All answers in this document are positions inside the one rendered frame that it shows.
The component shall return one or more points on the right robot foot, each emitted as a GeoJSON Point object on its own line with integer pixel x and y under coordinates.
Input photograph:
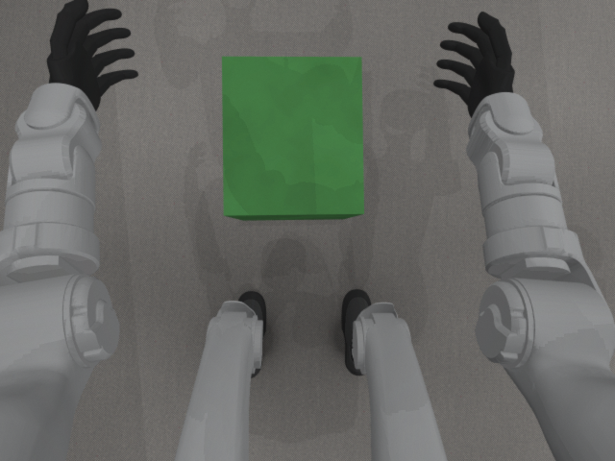
{"type": "Point", "coordinates": [354, 302]}

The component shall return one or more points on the robot left upper arm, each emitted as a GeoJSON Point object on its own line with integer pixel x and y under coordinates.
{"type": "Point", "coordinates": [53, 332]}

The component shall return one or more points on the left robot shin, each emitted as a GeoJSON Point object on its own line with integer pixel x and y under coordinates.
{"type": "Point", "coordinates": [233, 306]}

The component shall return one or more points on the robot right hand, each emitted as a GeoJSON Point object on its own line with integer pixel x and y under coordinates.
{"type": "Point", "coordinates": [492, 60]}

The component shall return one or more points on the carton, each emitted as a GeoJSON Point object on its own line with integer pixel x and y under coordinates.
{"type": "Point", "coordinates": [292, 138]}

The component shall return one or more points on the robot right upper arm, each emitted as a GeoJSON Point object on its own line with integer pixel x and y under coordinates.
{"type": "Point", "coordinates": [555, 340]}

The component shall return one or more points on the robot left hand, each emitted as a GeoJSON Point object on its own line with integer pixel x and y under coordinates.
{"type": "Point", "coordinates": [71, 61]}

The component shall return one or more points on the robot left forearm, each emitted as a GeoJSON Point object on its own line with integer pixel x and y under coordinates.
{"type": "Point", "coordinates": [50, 198]}

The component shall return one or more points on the robot right forearm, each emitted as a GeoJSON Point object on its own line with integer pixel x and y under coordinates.
{"type": "Point", "coordinates": [526, 230]}

